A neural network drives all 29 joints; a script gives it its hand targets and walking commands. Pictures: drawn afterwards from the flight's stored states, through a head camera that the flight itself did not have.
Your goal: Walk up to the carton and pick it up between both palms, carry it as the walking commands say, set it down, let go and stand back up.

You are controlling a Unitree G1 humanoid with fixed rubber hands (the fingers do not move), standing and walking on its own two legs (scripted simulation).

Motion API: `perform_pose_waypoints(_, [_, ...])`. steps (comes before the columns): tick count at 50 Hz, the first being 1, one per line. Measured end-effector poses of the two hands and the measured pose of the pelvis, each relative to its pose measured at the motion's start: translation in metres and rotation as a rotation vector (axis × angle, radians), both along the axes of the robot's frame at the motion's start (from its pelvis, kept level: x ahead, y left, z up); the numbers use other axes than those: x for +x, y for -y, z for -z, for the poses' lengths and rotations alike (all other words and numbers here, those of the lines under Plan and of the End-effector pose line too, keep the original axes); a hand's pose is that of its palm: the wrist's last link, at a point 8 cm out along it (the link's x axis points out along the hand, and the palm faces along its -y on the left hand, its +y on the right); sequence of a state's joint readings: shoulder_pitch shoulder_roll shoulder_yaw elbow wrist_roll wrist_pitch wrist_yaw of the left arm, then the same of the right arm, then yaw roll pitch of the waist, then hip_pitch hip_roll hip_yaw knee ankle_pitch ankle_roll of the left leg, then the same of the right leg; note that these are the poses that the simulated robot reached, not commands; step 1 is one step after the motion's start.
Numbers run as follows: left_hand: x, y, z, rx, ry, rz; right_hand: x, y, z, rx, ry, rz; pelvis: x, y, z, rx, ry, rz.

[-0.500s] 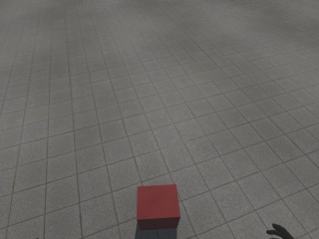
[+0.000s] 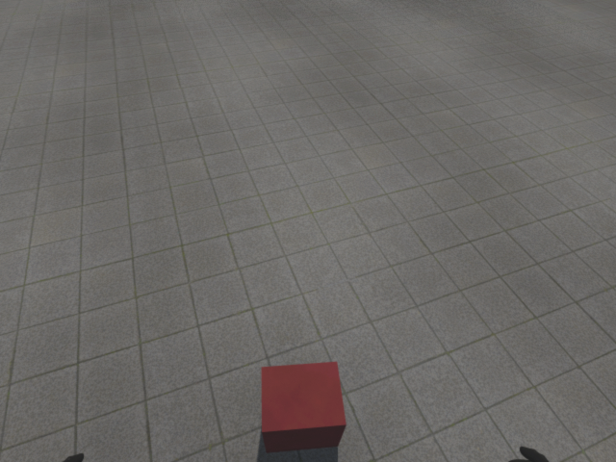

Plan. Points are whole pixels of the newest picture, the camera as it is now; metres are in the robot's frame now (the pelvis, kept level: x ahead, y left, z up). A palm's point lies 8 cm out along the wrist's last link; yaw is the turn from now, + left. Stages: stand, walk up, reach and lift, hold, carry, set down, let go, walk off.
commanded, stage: walk up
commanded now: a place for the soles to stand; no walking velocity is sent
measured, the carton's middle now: (301, 408) +0.39 +0.00 -0.66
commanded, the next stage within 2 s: reach and lift in 1.20 s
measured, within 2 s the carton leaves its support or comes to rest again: neither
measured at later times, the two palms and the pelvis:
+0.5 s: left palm out of the picture +0.10 +0.29 -0.09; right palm out of the picture +0.09 -0.36 -0.08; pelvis -0.01 -0.03 +0.01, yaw +0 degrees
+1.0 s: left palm out of the picture +0.10 +0.27 -0.09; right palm out of the picture +0.06 -0.38 -0.09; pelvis -0.01 -0.05 +0.01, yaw +1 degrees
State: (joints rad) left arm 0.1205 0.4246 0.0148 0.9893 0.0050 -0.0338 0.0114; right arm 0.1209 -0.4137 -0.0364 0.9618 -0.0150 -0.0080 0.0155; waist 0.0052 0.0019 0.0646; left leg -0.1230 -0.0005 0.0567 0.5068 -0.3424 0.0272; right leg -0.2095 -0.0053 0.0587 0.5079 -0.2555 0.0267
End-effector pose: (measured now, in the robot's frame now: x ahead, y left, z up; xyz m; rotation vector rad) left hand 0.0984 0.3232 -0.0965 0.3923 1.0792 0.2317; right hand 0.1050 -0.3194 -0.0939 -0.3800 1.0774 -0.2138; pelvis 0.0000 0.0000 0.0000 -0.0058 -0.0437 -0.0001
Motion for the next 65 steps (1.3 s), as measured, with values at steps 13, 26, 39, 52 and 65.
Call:
perform_pose_waypoints(13, [0.015, 0.011, -0.008, -0.008, 0.008, 0.013, 0.011, 0.004, -0.007, 0.013, 0.029, 0.026, -0.001, 0.005, -0.008, 0.006, -0.002, 0.008])
perform_pose_waypoints(26, [0.002, 0.035, -0.006, -0.043, -0.028, -0.008, -0.013, 0.042, -0.013, -0.048, 0.003, 0.031, -0.011, 0.030, -0.009, 0.009, -0.006, -0.007])
perform_pose_waypoints(39, [-0.003, 0.056, -0.006, -0.061, -0.019, -0.020, -0.037, 0.059, -0.006, -0.047, -0.051, 0.026, -0.014, 0.048, -0.009, 0.008, -0.014, -0.014])
perform_pose_waypoints(52, [0.003, 0.056, -0.008, -0.064, 0.012, -0.023, -0.042, 0.058, -0.006, -0.050, -0.053, 0.012, -0.015, 0.050, -0.008, 0.010, -0.014, -0.024])
perform_pose_waypoints(65, [0.019, 0.060, -0.015, -0.081, 0.077, 0.016, 0.013, 0.034, -0.016, 0.004, 0.058, -0.046, -0.027, 0.046, 0.001, 0.006, 0.000, -0.052])
